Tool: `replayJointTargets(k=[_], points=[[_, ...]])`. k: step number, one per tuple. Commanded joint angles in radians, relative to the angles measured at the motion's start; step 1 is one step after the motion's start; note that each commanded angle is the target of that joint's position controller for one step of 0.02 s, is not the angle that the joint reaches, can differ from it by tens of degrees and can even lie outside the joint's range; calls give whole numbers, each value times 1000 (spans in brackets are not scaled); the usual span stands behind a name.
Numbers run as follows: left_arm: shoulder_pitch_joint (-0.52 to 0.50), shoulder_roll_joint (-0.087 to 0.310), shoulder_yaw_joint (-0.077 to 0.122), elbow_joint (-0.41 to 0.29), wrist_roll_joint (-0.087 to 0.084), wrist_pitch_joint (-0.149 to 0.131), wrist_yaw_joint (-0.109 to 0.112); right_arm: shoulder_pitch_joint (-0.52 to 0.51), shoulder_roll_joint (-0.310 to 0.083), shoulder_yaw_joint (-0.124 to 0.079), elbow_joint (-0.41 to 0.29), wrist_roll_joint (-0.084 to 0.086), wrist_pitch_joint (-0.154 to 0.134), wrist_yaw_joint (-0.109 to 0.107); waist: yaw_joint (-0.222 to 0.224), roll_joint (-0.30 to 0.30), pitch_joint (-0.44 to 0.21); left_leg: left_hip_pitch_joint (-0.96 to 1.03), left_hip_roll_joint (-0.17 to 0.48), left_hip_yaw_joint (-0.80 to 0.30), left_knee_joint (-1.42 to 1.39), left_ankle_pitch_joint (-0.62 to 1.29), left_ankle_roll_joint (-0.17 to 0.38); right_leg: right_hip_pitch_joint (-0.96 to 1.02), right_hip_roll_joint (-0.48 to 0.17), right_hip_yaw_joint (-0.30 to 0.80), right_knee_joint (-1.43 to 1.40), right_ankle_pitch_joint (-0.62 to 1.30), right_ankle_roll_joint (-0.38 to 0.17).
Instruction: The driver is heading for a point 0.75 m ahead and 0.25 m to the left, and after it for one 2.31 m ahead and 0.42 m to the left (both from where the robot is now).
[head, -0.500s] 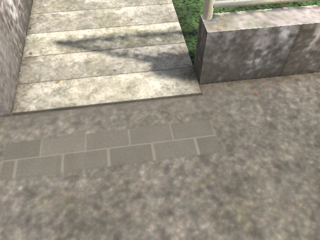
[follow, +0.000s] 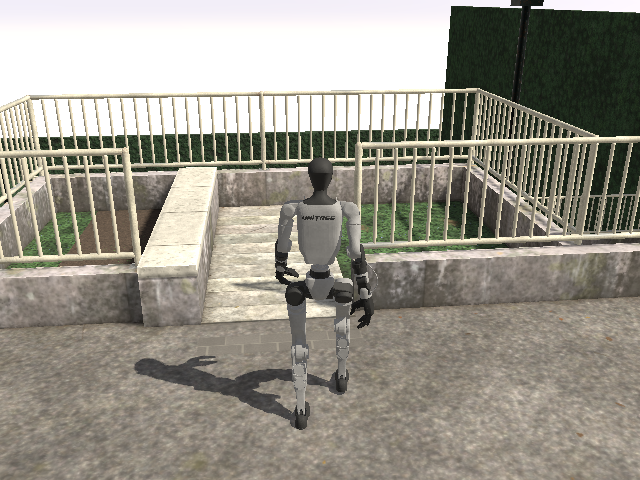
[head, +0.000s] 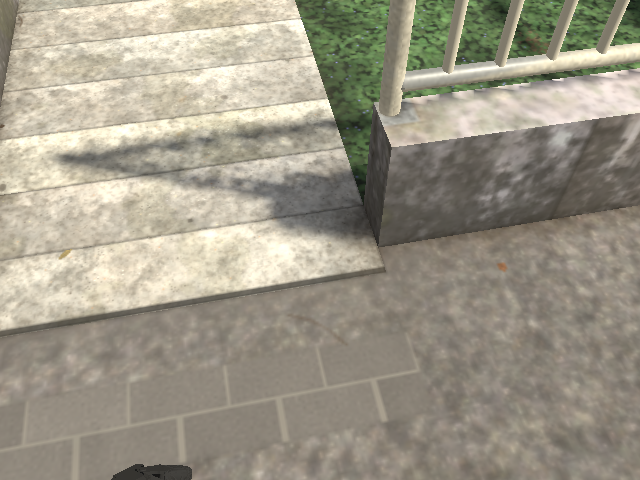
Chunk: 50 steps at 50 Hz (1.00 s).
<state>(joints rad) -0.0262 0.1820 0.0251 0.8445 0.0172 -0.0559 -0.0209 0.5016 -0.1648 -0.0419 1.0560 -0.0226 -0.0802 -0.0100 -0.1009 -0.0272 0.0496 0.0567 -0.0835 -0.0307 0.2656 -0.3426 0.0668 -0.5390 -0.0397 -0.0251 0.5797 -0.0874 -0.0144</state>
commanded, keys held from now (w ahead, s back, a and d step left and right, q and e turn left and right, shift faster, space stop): w+q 0.94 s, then w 0.06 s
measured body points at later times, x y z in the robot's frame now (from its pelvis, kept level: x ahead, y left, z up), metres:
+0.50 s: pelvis +0.25 +0.00 +0.00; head +0.28 +0.01 +0.45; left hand +0.14 +0.23 -0.14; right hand +0.50 -0.15 -0.11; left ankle +0.36 +0.15 -0.70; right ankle +0.15 -0.11 -0.73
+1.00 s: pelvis +0.48 +0.13 +0.01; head +0.50 +0.17 +0.46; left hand +0.53 +0.44 -0.10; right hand +0.62 -0.12 -0.11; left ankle +0.38 +0.13 -0.73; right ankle +0.72 +0.08 -0.68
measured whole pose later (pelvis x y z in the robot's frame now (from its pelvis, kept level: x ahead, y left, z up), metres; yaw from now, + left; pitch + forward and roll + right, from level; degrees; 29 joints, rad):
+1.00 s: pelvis +0.48 +0.13 +0.01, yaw +35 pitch +2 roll +0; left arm 0.05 0.25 0.04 0.73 0.04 -0.02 -0.03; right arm 0.43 -0.26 -0.07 0.89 0.00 -0.06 0.00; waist -0.08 -0.05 0.04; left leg -0.01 -0.15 -0.13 0.24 -0.25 0.13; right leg -0.68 -0.10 0.03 0.76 -0.03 0.05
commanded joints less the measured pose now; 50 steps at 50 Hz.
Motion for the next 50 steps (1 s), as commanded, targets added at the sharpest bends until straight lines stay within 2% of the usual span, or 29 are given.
replayJointTargets(k=[1,2,3,4,5,6,7,9,12,14,16,20,23,24,26,27,28,29,30,31,32,33,34,36,38,40,43,46,50], points=[[156,133,41,-20,-3,-35,16,-47,-190,-43,-60,2,-6,-4,148,97,-57,-72,233,-152,208,761,96,263,56,-16,-117,-54,-38],[314,177,59,18,16,-49,29,-61,-171,-41,-74,11,-9,2,210,43,-160,-184,173,-109,416,658,76,501,-11,42,-140,-44,-70],[451,273,81,11,46,-54,42,-35,-92,-24,-125,38,-11,3,233,-100,-330,-414,74,-37,735,273,45,774,-297,356,-168,-184,-126],[411,309,90,6,41,-36,34,52,-73,-25,-139,49,-1,0,171,-262,-390,-636,-13,-9,925,-220,37,846,-437,709,-295,-204,-210],[323,207,71,-12,26,-23,32,3,-144,-42,-119,23,16,-4,136,-93,-247,-689,73,-46,999,-132,47,709,-387,618,-310,-337,-188],[255,133,52,-22,15,-26,29,-62,-135,-43,-128,11,18,7,126,-14,-118,-686,108,-45,971,-41,42,561,-335,460,-340,-316,-163],[227,110,45,-20,16,-31,28,-92,-109,-41,-136,8,22,15,108,-18,-64,-659,136,-38,936,9,36,471,-290,342,-371,-227,-139],[250,91,39,4,8,-44,35,-102,-95,-44,-145,-12,47,32,81,-66,-30,-623,162,-23,906,44,17,388,-239,192,-402,-92,-115],[312,103,44,30,-4,-70,32,-170,-85,-43,-183,-14,69,48,74,-58,-27,-682,174,-7,897,118,4,404,-234,85,-422,65,-125],[342,111,47,39,-1,-73,32,-240,-89,-41,-212,-15,75,57,80,-48,-14,-744,183,1,863,183,-6,425,-230,23,-431,119,-129],[366,111,46,49,3,-72,31,-316,-90,-35,-244,-13,75,65,90,-46,6,-773,183,18,773,249,-14,436,-216,-38,-435,159,-129],[399,143,52,61,1,-73,36,-469,-78,-16,-304,-15,70,79,122,-47,33,-717,169,88,522,344,-8,469,-214,-129,-440,215,-118],[452,163,57,79,2,-58,44,-536,-89,-13,-337,-17,69,86,142,-46,48,-696,152,136,420,292,20,562,-239,-172,-408,288,-112],[465,172,60,84,3,-51,49,-555,-97,-16,-349,-24,69,87,146,-45,53,-701,143,148,394,248,30,600,-251,-182,-386,330,-108],[470,194,64,89,7,-35,56,-540,-107,-20,-353,-26,70,83,130,-64,27,-630,94,185,351,159,63,652,-255,-221,-282,585,-96],[470,208,67,92,9,-25,53,-482,-120,-28,-339,-23,68,79,106,-80,-12,-543,51,202,351,115,88,659,-249,-240,-182,756,-92],[465,225,71,88,8,-14,50,-384,-139,-39,-312,-22,62,72,66,-82,-71,-439,9,206,328,81,113,653,-246,-247,-32,823,-91],[453,231,71,78,1,-6,47,-230,-165,-56,-265,-29,52,59,-3,-45,-160,-232,-18,188,248,122,144,568,-232,-265,191,718,-69],[454,193,60,43,2,-6,43,-93,-254,-85,-231,-41,48,41,-54,52,-264,27,155,-52,205,1,198,334,-205,-264,485,337,-34],[446,113,49,-42,-9,-16,24,-150,-365,-108,-261,-17,57,32,26,290,-319,279,422,-624,77,-3,340,-116,24,-176,842,-457,33],[318,192,61,-71,2,-28,18,-112,-349,-105,-270,-4,74,22,-28,104,-294,249,427,-641,8,102,333,-224,6,15,871,-398,29],[272,166,52,-87,-12,-39,14,-157,-305,-92,-256,2,73,13,4,68,-174,146,404,-486,13,205,311,-249,-42,35,824,-298,18],[302,159,48,-68,-11,-46,17,-200,-251,-78,-251,10,65,11,56,9,-90,-1,355,-386,1,355,269,-183,-79,38,710,-243,16],[338,152,48,-57,26,-14,17,-264,-207,-62,-261,20,45,5,122,10,-71,-137,264,-267,-18,482,228,-61,-102,51,608,-234,32],[338,139,46,-65,39,16,9,-243,-215,-59,-256,27,22,11,134,19,-80,-176,235,-243,-37,523,231,-36,-93,40,556,-225,50],[282,133,43,-88,37,29,5,-204,-239,-65,-246,26,13,14,124,33,-56,-198,212,-233,-63,486,221,-74,-87,29,486,-161,64],[145,143,42,-138,32,34,5,-128,-244,-65,-230,25,14,15,78,59,-13,-161,200,-255,-82,457,193,-170,-78,27,358,-47,77],[57,146,37,-173,27,31,1,-67,-250,-66,-217,26,13,12,44,76,-14,-89,195,-273,-63,481,173,-205,-55,37,252,42,72],[-54,135,21,-216,23,19,-13,-4,-230,-55,-199,19,12,1,5,92,6,-12,198,-267,-36,558,161,-197,-22,16,106,95,46]])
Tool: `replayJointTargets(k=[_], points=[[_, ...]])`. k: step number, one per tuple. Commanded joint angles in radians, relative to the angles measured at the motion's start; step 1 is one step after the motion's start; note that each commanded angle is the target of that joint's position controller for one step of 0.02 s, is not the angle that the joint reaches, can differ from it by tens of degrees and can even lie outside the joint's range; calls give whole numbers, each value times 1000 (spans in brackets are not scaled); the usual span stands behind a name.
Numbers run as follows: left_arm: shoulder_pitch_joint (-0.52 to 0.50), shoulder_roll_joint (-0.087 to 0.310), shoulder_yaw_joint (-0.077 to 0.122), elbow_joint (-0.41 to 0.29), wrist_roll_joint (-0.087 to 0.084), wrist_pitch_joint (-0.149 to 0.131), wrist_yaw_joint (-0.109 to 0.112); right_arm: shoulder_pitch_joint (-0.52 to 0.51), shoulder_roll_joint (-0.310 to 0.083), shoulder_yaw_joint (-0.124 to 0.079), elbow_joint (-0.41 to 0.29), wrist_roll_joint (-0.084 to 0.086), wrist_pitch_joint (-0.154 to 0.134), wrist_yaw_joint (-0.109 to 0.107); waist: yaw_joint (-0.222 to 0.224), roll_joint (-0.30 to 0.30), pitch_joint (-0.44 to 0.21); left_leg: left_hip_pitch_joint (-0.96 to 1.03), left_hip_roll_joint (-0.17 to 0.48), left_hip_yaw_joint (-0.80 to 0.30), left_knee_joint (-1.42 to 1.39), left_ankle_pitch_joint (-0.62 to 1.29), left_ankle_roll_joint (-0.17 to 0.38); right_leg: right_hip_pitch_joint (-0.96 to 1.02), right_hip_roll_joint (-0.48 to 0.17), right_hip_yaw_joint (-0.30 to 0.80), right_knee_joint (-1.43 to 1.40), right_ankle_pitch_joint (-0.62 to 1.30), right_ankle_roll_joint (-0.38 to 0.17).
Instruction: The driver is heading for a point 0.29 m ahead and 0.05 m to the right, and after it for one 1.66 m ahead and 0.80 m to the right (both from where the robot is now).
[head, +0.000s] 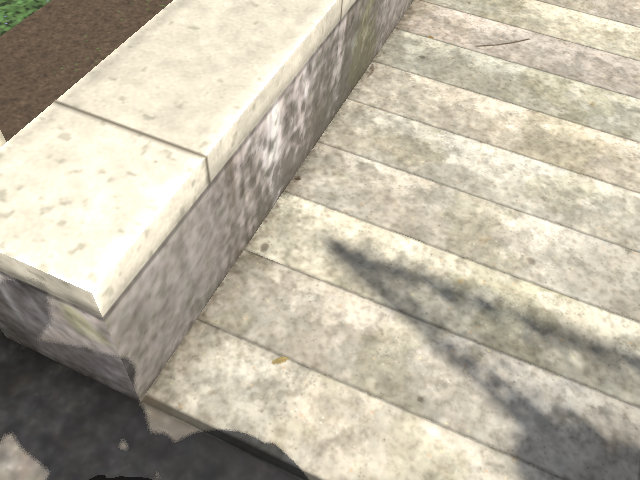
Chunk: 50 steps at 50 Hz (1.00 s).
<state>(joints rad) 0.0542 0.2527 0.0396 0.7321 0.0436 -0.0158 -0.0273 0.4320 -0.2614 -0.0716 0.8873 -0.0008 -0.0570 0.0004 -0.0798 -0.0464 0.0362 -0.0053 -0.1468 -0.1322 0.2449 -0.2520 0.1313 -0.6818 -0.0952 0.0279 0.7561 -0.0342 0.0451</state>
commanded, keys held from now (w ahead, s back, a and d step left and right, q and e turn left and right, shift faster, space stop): w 0.08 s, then w+e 0.92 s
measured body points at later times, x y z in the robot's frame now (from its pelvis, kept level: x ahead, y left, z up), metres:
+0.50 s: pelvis +0.28 -0.05 +0.00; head +0.31 -0.06 +0.45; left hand +0.29 +0.22 -0.12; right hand +0.45 -0.30 -0.11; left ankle +0.43 +0.10 -0.69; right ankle +0.24 -0.12 -0.74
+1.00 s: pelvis +0.53 -0.07 +0.00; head +0.57 -0.07 +0.45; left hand +0.80 +0.09 -0.10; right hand +0.43 -0.33 -0.12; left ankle +0.50 +0.06 -0.74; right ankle +0.60 -0.24 -0.68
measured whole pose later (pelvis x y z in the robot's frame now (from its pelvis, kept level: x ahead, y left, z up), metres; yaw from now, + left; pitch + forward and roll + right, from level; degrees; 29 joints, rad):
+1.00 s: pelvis +0.53 -0.07 +0.00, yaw -23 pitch +2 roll +1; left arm 0.12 0.30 0.06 0.69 0.04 0.01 -0.08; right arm 0.39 -0.27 -0.05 0.85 -0.02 -0.09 -0.01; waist -0.06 -0.05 0.03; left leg -0.01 0.01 0.17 0.23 -0.25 0.00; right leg -0.66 -0.06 0.00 0.86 -0.12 -0.03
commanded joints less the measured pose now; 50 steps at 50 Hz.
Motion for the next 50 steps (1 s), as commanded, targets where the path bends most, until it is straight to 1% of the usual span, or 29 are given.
replayJointTargets(k=[1,3,4,6,7,8,9,10,11,12,14,16,18,22,24,27,30,31,32,33,34,35,36,37,39,43,46,48,50], points=[[-164,59,3,-115,-4,-26,-10,81,-126,-21,-24,-6,-11,-13,-28,111,29,66,271,-169,-12,502,93,-41,44,-49,-110,49,-26],[-167,65,0,-127,-8,-35,-12,82,-138,-19,-16,-11,-15,-21,-18,124,35,85,295,-174,1,566,75,32,60,-49,-178,39,-57],[-129,76,3,-120,-9,-39,-10,62,-150,-20,-17,-13,-17,-24,6,130,32,79,302,-168,18,611,57,102,70,-49,-212,12,-76],[25,119,22,-69,-13,-46,6,22,-178,-24,-18,-21,-24,-22,74,142,-30,86,291,-120,151,876,19,302,127,-79,-242,-82,-117],[170,137,32,-22,-16,-53,18,6,-189,-25,-14,-25,-25,-16,144,122,-108,75,254,-74,326,934,2,462,146,-96,-288,-78,-141],[318,174,44,9,-3,-60,32,11,-159,-16,-24,-24,-28,-12,204,88,-205,-61,217,-46,562,736,-10,687,34,14,-276,-119,-181],[416,301,78,17,18,-59,34,147,-68,1,-42,19,-26,-7,167,-175,-371,-376,45,54,992,184,-70,987,-261,510,-300,-175,-352],[364,235,67,35,-19,-44,17,121,-115,0,-33,-16,-31,-6,139,-147,-332,-534,16,28,1088,-230,-60,943,-288,779,-473,-201,-377],[247,181,54,15,-38,-42,9,25,-123,0,-52,-35,-29,-3,94,-54,-142,-596,98,26,1094,-138,-57,777,-250,644,-489,-280,-362],[198,127,41,9,-34,-43,3,-60,-118,7,-71,-39,-34,4,96,32,-74,-593,139,39,1039,-75,-60,669,-202,516,-499,-210,-341],[207,101,28,36,-31,-48,5,-95,-98,14,-99,-50,-24,15,61,12,-18,-545,183,54,933,-54,-79,536,-116,373,-529,-27,-306],[241,115,33,59,-37,-62,5,-86,-78,21,-105,-58,-7,20,46,-20,-35,-506,189,79,850,-50,-107,506,-76,311,-542,88,-304],[269,144,41,71,-41,-66,9,-125,-69,28,-120,-58,2,21,46,-27,-31,-524,194,101,771,-27,-133,483,-60,282,-562,97,-315],[330,158,53,83,-45,-55,12,-327,-46,46,-187,-50,5,20,100,-22,11,-556,198,127,523,133,-169,466,-19,257,-588,33,-288],[362,163,57,89,-45,-50,15,-398,-45,51,-207,-39,4,18,128,-30,6,-539,186,128,432,200,-177,485,-6,260,-572,19,-267],[401,173,63,93,-35,-45,20,-464,-55,54,-232,-29,-3,14,153,-29,-6,-517,165,124,352,206,-179,541,-19,295,-512,86,-257],[375,192,72,75,-26,-41,25,-429,-84,46,-236,-25,-19,6,127,-37,-31,-403,145,113,269,129,-154,558,-37,350,-425,150,-229],[357,198,73,70,-30,-42,25,-369,-100,38,-223,-25,-26,0,93,-35,-51,-304,125,122,226,92,-140,536,-24,357,-368,186,-215],[344,187,70,66,-37,-49,22,-268,-126,27,-198,-33,-39,-12,42,2,-102,-136,144,102,164,87,-112,485,24,327,-246,204,-189],[328,135,55,41,-50,-60,17,-128,-197,7,-188,-56,-50,-28,-23,110,-218,65,330,-79,113,-68,-55,391,88,251,-7,94,-156],[393,50,34,4,-78,-59,18,-55,-288,-17,-189,-72,-36,-36,-16,297,-317,301,575,-456,31,-247,51,105,232,98,242,-402,-119],[404,118,41,16,-46,-41,25,-86,-247,-20,-178,-61,-23,-36,23,251,-250,218,612,-584,3,-291,87,-3,169,67,366,-506,-124],[358,137,47,27,-32,-30,22,-134,-160,-1,-191,-52,-22,-29,32,118,-144,120,558,-453,-6,-275,71,-7,119,79,392,-429,-127],[315,120,44,19,-26,-26,11,-168,-114,10,-187,-45,-24,-25,43,89,-82,42,503,-314,-27,-146,51,7,89,68,372,-367,-117],[275,107,46,2,-4,-4,-6,-168,-83,20,-170,-36,-34,-28,61,153,-34,-32,432,-133,-59,51,14,30,55,48,344,-316,-99],[213,79,36,-37,-1,18,-34,-126,-101,11,-135,-19,-54,-17,74,151,-38,-35,425,34,-72,341,26,-11,38,29,335,-232,-75],[111,72,28,-85,-1,16,-52,-107,-113,5,-115,-17,-53,-11,59,165,-11,-45,405,142,-89,396,21,-33,31,-4,231,-130,-63],[47,58,18,-114,-6,12,-63,-106,-125,1,-106,-18,-52,-9,50,168,3,-66,383,211,-93,380,2,14,31,-33,111,-48,-69],[-16,51,10,-140,-3,10,-71,-86,-144,-4,-96,-19,-47,-11,37,151,27,-67,392,245,-98,369,-9,59,36,-69,5,-25,-84]])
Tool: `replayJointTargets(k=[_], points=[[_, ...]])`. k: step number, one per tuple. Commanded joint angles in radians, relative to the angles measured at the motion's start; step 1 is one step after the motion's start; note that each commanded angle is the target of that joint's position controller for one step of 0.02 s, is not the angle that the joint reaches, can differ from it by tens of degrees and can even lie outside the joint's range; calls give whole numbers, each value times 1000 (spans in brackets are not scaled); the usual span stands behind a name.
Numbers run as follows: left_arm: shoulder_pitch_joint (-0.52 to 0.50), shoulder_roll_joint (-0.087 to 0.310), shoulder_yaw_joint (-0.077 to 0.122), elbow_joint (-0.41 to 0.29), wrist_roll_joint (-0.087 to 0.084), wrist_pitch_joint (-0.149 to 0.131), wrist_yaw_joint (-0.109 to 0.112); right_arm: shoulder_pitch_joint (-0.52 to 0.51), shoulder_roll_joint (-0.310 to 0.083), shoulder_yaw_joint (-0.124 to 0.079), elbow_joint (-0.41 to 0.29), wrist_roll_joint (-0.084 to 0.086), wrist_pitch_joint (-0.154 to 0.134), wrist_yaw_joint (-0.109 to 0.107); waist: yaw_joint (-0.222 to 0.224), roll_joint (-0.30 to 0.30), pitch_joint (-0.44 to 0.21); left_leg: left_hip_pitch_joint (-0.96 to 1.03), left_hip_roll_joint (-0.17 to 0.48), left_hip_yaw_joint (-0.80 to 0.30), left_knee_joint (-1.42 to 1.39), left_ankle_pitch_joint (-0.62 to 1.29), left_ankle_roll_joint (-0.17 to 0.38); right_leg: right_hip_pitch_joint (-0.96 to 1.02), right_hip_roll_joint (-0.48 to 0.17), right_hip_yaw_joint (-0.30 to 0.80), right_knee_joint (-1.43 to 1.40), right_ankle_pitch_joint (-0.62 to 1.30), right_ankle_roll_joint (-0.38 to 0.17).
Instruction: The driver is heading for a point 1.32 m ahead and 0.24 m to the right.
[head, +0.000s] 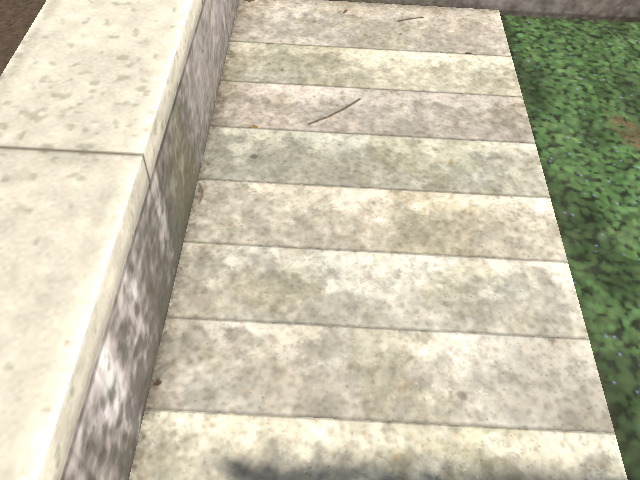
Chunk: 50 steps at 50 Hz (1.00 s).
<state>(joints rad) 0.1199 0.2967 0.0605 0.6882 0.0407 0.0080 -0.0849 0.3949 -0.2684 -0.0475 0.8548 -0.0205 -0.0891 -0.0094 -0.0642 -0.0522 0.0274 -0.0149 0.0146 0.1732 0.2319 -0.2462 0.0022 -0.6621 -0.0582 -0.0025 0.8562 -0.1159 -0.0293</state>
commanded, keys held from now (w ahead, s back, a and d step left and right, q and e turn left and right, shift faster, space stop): w+e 0.08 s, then e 0.42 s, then no key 0.50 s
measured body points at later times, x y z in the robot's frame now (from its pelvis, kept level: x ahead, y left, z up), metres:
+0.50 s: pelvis +0.20 -0.06 +0.00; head +0.24 -0.10 +0.44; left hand +0.34 +0.19 -0.11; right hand +0.26 -0.35 -0.13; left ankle +0.32 +0.08 -0.67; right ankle +0.20 -0.11 -0.75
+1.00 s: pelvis +0.27 -0.03 +0.00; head +0.30 -0.02 +0.45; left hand +0.46 +0.17 -0.14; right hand +0.27 -0.31 -0.11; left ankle +0.32 +0.05 -0.75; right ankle +0.17 -0.14 -0.72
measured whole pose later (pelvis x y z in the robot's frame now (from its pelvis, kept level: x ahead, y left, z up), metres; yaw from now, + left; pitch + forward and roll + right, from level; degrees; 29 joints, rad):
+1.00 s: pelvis +0.27 -0.03 +0.00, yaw -24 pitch -1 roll -1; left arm 0.22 0.28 0.04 0.80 0.00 0.06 0.02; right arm 0.18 -0.23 0.00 0.81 -0.01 0.01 -0.02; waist 0.00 -0.04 0.06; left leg -0.20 -0.02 -0.03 0.42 -0.21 0.04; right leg -0.21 0.06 0.09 0.63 -0.43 0.01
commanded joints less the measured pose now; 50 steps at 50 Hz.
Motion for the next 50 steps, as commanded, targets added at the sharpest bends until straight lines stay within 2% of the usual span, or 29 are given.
replayJointTargets(k=[1,3,5,6,7,8,9,10,11,12,13,14,15,17,19,24,27,33,36,37,38,39,40,41,42,43,44,46,50], points=[[-101,11,-11,-106,1,-13,-15,-38,-145,-30,-58,1,-11,-4,18,157,43,-41,239,-47,-78,372,112,55,3,-55,-132,46,-21],[-129,20,-10,-122,5,-11,-14,-11,-158,-34,-42,0,0,-8,12,158,51,18,258,-20,-36,450,100,73,19,-83,-190,-2,-48],[-103,41,1,-120,13,-11,-1,2,-188,-42,-31,-1,15,-14,33,155,29,69,257,24,110,747,81,147,79,-124,-235,-102,-83],[-40,48,7,-104,20,-18,10,7,-201,-44,-28,5,25,-16,66,151,-24,85,254,38,258,909,75,232,123,-137,-270,-119,-104],[111,60,16,-57,31,-32,22,0,-203,-41,-30,13,32,-17,138,136,-109,27,229,63,472,898,54,420,161,-125,-357,-49,-129],[271,122,41,-8,44,-42,43,2,-182,-35,-56,16,30,-14,202,61,-212,-181,193,64,763,569,15,686,59,13,-378,44,-163],[233,276,73,-35,26,-41,57,80,-44,-5,-129,22,30,2,105,-218,-323,-615,17,35,1136,-397,-44,1008,-300,511,-356,461,-304],[313,275,87,-55,-33,-29,67,11,-144,-26,-134,6,36,-6,189,-49,-443,-627,-3,-172,1240,-364,-37,1004,-327,634,-402,718,-366],[254,235,76,-36,-40,-27,77,-53,-123,-22,-146,20,38,-11,150,-6,-316,-665,48,-204,1237,-253,-31,912,-291,456,-388,840,-350],[204,163,57,-35,-45,-26,80,-70,-110,-12,-140,17,35,-15,119,34,-198,-648,75,-196,1151,-193,-30,765,-235,363,-418,813,-307],[157,121,42,-37,-44,-25,83,-74,-110,-13,-133,3,45,-15,81,38,-131,-618,95,-202,1080,-172,-29,663,-172,311,-451,719,-259],[126,94,31,-41,-47,-23,85,-48,-114,-14,-127,-13,65,-13,47,15,-105,-559,97,-204,1031,-159,-36,572,-133,282,-483,695,-239],[115,92,26,-40,-44,-26,81,-33,-109,-16,-120,-20,84,-9,31,9,-107,-519,87,-200,996,-150,-41,521,-116,261,-497,703,-230],[136,121,36,-24,-35,-36,79,-41,-98,-16,-121,-16,105,-7,22,21,-123,-509,67,-193,949,-113,-49,490,-91,243,-501,753,-223],[159,142,44,-15,-35,-34,79,-75,-88,-14,-130,-14,111,-6,32,19,-136,-531,59,-197,903,-66,-49,490,-80,250,-508,717,-206],[220,146,47,-1,-38,-20,93,-204,-103,-19,-156,-11,121,-9,74,-13,-109,-607,42,-229,796,7,-50,531,-74,338,-519,519,-161],[240,143,48,1,-34,-12,101,-231,-104,-19,-157,-7,122,-9,86,-25,-92,-628,29,-238,726,7,-43,580,-78,370,-507,474,-156],[259,131,38,12,-14,1,103,-272,-102,-11,-168,13,113,-15,111,-51,-73,-494,-17,-222,564,-84,-11,592,-83,394,-448,572,-175],[228,131,32,15,-14,7,104,-241,-100,-8,-162,23,105,-23,95,-56,-58,-357,-37,-214,394,-109,10,569,-73,423,-416,571,-161],[205,130,28,15,-21,9,107,-208,-95,-6,-152,23,101,-26,69,-49,-54,-283,-38,-211,271,-46,18,550,-56,426,-400,512,-138],[174,120,21,9,-34,7,111,-165,-92,-5,-138,14,93,-30,41,-34,-56,-156,-7,-235,125,106,32,486,-32,427,-381,393,-99],[201,71,4,1,-37,0,111,-165,-134,-9,-142,0,85,-40,64,72,-84,-42,132,-361,74,258,61,417,19,373,-323,181,-48],[309,31,-4,6,-37,-2,112,-232,-203,-14,-166,4,85,-38,141,259,-97,18,334,-560,104,685,159,332,165,221,-218,-309,-9],[269,103,12,34,-24,16,119,-181,-154,-4,-148,16,89,-31,72,229,-125,-62,384,-599,120,761,279,360,188,143,-103,-494,-5],[230,113,17,35,-22,25,118,-183,-124,7,-140,17,85,-23,74,172,-89,-99,346,-558,105,715,286,360,171,144,-20,-483,5],[202,99,16,40,-29,32,111,-222,-103,14,-139,18,81,-19,86,150,-72,-127,285,-495,93,612,248,371,157,151,-8,-439,16],[194,85,12,47,-34,39,104,-252,-98,18,-136,13,82,-19,99,176,-55,-142,233,-435,85,556,204,385,145,146,-27,-399,27],[196,62,1,68,-35,45,96,-254,-112,15,-113,9,84,-20,101,217,-40,-135,169,-373,90,537,167,414,137,100,-119,-352,45],[156,46,-8,105,-42,48,109,-207,-126,10,-66,13,90,-15,66,219,-58,-77,162,-387,116,500,164,468,116,51,-316,-274,44]])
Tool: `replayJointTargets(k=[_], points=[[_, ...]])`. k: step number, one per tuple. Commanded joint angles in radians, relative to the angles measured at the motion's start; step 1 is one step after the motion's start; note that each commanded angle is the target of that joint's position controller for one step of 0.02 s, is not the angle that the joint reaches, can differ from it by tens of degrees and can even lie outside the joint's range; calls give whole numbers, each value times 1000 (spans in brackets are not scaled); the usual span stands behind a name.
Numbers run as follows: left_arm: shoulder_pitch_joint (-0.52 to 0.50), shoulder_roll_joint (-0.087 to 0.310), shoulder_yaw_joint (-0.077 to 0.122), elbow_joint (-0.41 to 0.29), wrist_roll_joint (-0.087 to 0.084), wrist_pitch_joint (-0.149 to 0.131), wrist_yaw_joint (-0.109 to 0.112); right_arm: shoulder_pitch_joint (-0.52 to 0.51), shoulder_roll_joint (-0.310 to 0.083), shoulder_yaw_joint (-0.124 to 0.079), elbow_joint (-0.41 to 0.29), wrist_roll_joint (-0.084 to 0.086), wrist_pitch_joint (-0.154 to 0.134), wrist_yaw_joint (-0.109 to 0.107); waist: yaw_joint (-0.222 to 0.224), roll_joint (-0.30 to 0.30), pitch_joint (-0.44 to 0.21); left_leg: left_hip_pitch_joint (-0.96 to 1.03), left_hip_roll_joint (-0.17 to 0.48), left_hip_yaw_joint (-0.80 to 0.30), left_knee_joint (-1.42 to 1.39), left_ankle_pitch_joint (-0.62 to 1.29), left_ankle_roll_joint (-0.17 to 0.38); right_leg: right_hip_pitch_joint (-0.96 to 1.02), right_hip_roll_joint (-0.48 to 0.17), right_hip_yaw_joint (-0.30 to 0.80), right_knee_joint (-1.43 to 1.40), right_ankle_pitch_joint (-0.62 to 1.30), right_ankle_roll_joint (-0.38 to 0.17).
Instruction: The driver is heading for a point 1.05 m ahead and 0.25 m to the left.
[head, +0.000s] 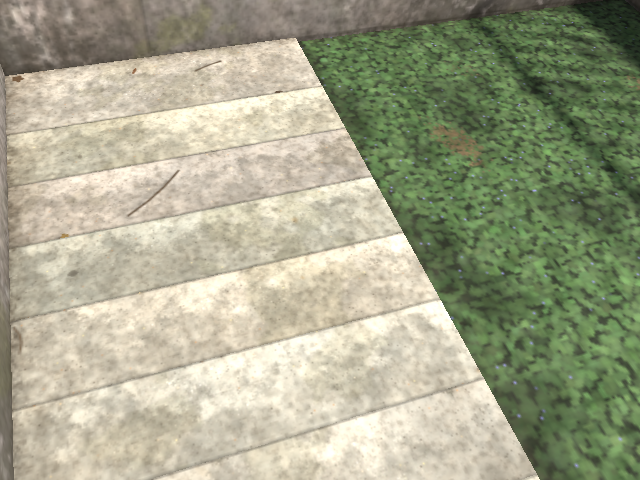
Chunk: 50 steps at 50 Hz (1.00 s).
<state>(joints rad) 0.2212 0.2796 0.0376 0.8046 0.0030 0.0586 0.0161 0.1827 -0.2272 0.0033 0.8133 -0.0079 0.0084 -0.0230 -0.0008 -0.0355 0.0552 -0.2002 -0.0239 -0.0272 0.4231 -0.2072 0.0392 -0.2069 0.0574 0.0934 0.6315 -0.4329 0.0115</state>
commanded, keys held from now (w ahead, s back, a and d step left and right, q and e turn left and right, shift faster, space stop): no key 0.08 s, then w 0.76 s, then w+q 0.16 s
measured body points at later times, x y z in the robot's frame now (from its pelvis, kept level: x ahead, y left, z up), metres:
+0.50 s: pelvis +0.08 +0.01 +0.00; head +0.09 +0.02 +0.45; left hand +0.14 +0.28 -0.14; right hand +0.09 -0.27 -0.13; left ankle +0.03 +0.09 -0.74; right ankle +0.04 -0.11 -0.68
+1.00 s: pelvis +0.34 -0.06 +0.00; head +0.35 -0.07 +0.45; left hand +0.37 +0.21 -0.13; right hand +0.39 -0.31 -0.15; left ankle +0.32 +0.09 -0.66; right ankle +0.35 -0.11 -0.74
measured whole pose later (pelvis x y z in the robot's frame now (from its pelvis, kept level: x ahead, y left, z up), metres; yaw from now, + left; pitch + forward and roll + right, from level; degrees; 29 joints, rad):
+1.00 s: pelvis +0.34 -0.06 +0.00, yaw +3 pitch -1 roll +0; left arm 0.29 0.23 0.04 0.98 0.02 -0.09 -0.01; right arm 0.26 -0.24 -0.04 0.97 -0.02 -0.04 0.03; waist -0.01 0.04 0.05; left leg -0.49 0.06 -0.04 1.09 -0.24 0.08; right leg -0.15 0.06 -0.13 0.33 -0.17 -0.10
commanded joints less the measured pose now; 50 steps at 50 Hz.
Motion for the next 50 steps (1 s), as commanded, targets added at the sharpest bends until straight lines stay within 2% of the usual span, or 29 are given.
replayJointTargets(k=[1,3,5,6,7,8,11,12,14,16,17,18,19,20,21,22,25,30,34,37,38,39,40,41,42,43,44,46,50], points=[[56,61,14,2,-5,-5,11,-1,-171,-43,-16,2,-6,-1,10,197,-88,103,194,-187,-66,435,120,42,-2,-53,-160,93,-3],[64,65,12,32,6,-17,17,-14,-170,-44,-3,4,-3,-3,25,169,-89,42,177,-187,-57,335,76,153,-31,-30,-313,283,-19],[54,110,14,46,25,-34,19,18,-154,-44,11,2,-10,6,-9,86,-109,-29,122,-155,-77,58,30,219,-127,64,-275,322,-43],[34,124,24,65,11,-36,12,11,-139,-44,25,5,-2,8,-12,-9,-51,-21,52,-92,-81,-147,30,108,-104,60,-265,107,-73],[42,108,22,69,15,-40,7,-13,-161,-52,32,-3,6,8,12,-8,-6,-27,26,-71,-22,-268,37,43,-99,86,-293,-77,-100],[60,117,22,77,24,-45,4,-28,-155,-56,25,-10,11,12,19,-29,33,-63,11,-59,28,-331,44,-4,-121,136,-332,-211,-127],[107,164,37,102,19,-63,8,-70,-109,-51,1,-18,-10,27,40,-159,135,-218,-22,44,207,-216,39,20,-271,363,-485,-351,-224],[102,159,38,102,19,-70,6,-79,-111,-53,-3,-23,-23,28,41,-156,140,-225,0,43,232,-181,42,20,-301,392,-495,-303,-241],[84,150,38,103,20,-84,-1,-57,-121,-59,1,-21,-44,36,20,-136,116,-188,14,44,200,-183,50,43,-294,349,-471,-167,-235],[41,136,39,99,14,-90,-5,44,-109,-62,44,-10,-56,38,-36,-115,84,24,-10,76,54,-111,57,-41,-229,234,-410,-54,-191],[21,118,36,92,14,-94,-5,142,-126,-71,84,-9,-61,32,-75,-77,61,185,-8,40,3,-102,60,-134,-182,175,-332,-12,-163],[-15,69,21,67,14,-102,-8,259,-196,-90,115,-16,-69,21,-125,71,37,324,128,-184,-126,-251,98,-270,-100,68,-129,20,-122],[-33,37,14,35,16,-108,-15,369,-308,-121,147,-9,-69,22,-149,301,8,403,344,-566,-286,-428,204,-418,23,-87,159,-54,-89],[-52,108,30,38,33,-105,-11,343,-255,-108,151,-15,-67,24,-112,179,67,343,407,-625,-293,-417,237,-496,-19,-36,329,-106,-105],[-35,98,29,54,31,-108,-18,259,-206,-94,123,-16,-70,25,-65,98,93,296,366,-529,-280,-369,226,-499,-63,-9,382,-29,-117],[-18,76,23,69,23,-113,-27,199,-178,-86,106,-18,-75,23,-35,94,86,271,322,-444,-293,-291,202,-480,-91,-20,385,41,-120],[-45,58,18,69,40,-110,-45,213,-147,-71,132,-11,-90,18,-25,122,49,274,242,-249,-303,36,170,-444,-113,-86,339,145,-84],[-214,22,0,5,35,-102,-56,286,-142,-61,189,2,-94,11,-49,132,65,243,217,-115,-293,282,167,-445,-103,-155,158,238,-30],[-282,35,-2,-32,17,-101,-56,288,-151,-60,212,-9,-100,18,-41,146,77,191,232,-71,-290,391,143,-325,-87,-166,18,332,-65],[-195,63,14,-12,24,-105,-39,246,-166,-62,216,-1,-102,14,21,129,39,198,247,-32,-173,681,111,-154,-46,-182,-33,297,-113],[-78,71,24,24,22,-107,-35,237,-164,-59,218,0,-99,15,75,123,-26,192,224,-6,-31,801,95,-14,-12,-197,-77,310,-132],[77,96,40,82,29,-112,-26,239,-157,-56,219,0,-95,16,134,94,-105,125,180,29,170,771,76,177,0,-196,-117,291,-153],[230,169,61,110,54,-119,-15,258,-119,-45,197,0,-91,19,179,-9,-204,-59,125,64,475,445,61,385,-209,45,-174,77,-194],[266,251,73,113,61,-117,-17,384,4,-25,176,25,-89,26,98,-230,-344,-327,-44,57,827,-308,32,555,-491,585,-338,-85,-323],[174,189,64,105,16,-110,-23,293,-122,-55,178,0,-85,21,94,-63,-243,-404,-4,-58,888,-265,56,423,-443,637,-423,-184,-306],[54,132,47,81,10,-114,-23,219,-129,-61,153,3,-86,25,45,-33,-89,-420,53,-50,860,-154,66,269,-413,442,-431,-140,-271],[6,79,33,78,15,-128,-28,193,-101,-54,152,5,-89,30,24,-7,-34,-378,87,-47,808,-90,69,155,-367,316,-460,17,-243],[8,37,20,111,16,-146,-21,225,-68,-51,167,-16,-65,43,-29,-29,-4,-278,116,-56,728,-52,57,31,-298,131,-493,193,-181],[89,48,23,149,15,-177,-17,157,-53,-56,147,-17,-33,59,-35,-19,19,-356,121,-40,679,26,36,45,-283,-13,-537,344,-166]])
